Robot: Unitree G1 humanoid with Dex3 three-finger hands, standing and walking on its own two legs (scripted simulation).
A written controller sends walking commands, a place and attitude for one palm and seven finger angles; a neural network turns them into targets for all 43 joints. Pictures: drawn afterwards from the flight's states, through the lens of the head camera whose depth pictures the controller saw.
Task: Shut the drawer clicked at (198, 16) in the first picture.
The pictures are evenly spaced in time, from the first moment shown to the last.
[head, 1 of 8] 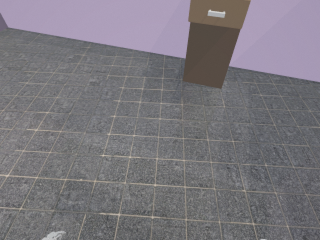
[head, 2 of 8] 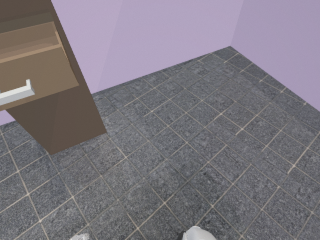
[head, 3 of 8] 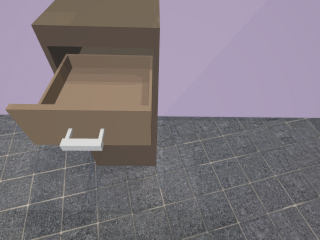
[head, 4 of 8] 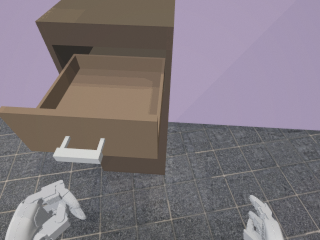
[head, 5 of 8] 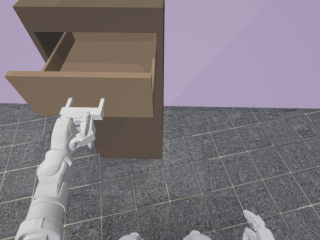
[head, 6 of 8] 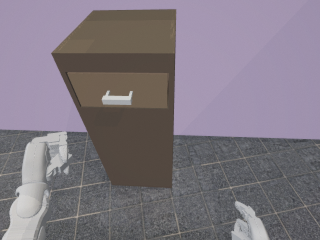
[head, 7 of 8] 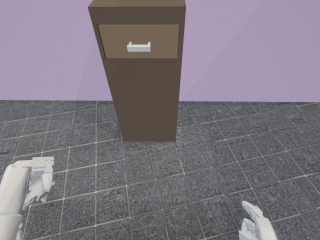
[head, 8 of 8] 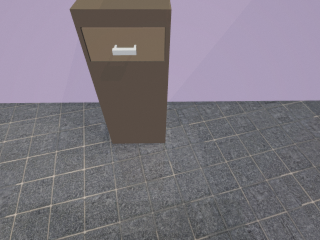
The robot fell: no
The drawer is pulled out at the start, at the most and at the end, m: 0.30 0.30 0.00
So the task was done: yes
